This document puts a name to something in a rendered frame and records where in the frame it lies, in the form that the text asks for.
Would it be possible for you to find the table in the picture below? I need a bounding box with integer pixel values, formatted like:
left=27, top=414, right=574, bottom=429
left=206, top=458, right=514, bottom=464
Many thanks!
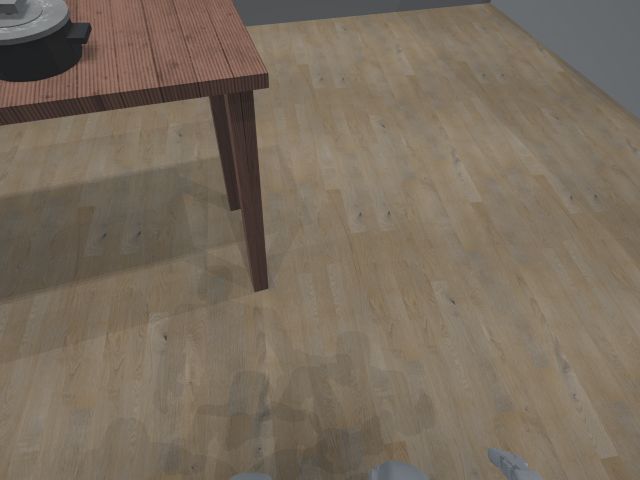
left=0, top=0, right=269, bottom=292

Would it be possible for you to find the pot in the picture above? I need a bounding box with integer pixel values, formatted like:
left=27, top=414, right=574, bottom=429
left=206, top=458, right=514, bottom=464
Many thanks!
left=0, top=18, right=92, bottom=82

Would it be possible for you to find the robot right thigh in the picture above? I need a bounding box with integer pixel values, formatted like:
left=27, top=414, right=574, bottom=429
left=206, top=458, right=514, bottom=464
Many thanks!
left=369, top=460, right=428, bottom=480

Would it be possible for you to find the lid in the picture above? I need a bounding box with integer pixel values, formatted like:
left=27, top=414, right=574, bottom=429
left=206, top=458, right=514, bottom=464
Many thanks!
left=0, top=0, right=70, bottom=45

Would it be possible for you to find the right robot hand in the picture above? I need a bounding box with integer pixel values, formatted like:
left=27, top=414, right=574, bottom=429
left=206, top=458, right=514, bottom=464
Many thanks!
left=488, top=448, right=543, bottom=480

